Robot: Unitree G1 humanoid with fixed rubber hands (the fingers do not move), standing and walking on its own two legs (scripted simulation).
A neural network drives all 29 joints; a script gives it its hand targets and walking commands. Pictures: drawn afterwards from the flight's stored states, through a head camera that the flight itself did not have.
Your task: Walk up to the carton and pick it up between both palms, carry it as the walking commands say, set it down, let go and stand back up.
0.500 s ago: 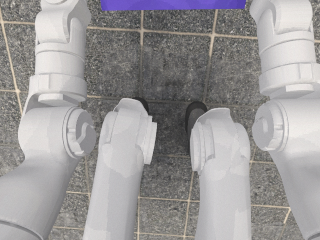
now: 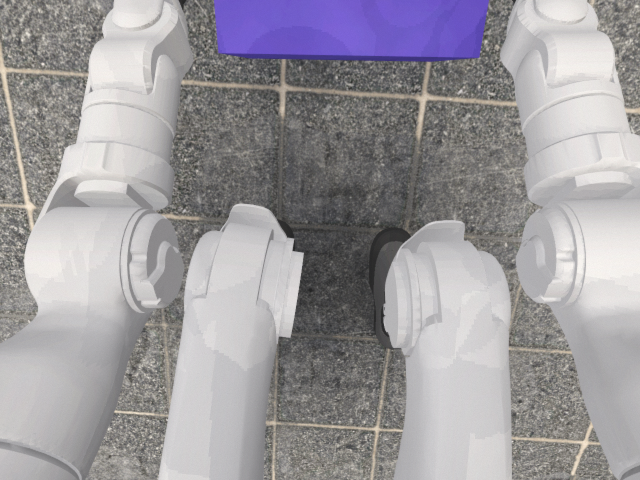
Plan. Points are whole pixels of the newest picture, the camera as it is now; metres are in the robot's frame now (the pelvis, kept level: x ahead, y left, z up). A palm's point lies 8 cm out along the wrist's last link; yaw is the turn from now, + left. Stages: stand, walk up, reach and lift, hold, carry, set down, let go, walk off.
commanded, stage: set down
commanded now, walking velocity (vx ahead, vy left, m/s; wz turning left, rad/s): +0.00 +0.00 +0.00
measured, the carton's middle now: out of the picture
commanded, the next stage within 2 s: none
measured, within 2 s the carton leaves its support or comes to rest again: rests again in 0.46 s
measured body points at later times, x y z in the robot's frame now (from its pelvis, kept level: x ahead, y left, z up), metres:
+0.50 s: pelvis +0.00 +0.00 -0.01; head +0.37 +0.00 +0.23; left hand +0.53 +0.19 -0.21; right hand +0.55 -0.15 -0.22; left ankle +0.11 +0.11 -0.34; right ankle +0.11 -0.10 -0.34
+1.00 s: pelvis +0.00 +0.00 -0.02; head +0.37 +0.00 +0.22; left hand +0.53 +0.19 -0.22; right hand +0.55 -0.15 -0.22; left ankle +0.11 +0.11 -0.34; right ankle +0.11 -0.10 -0.34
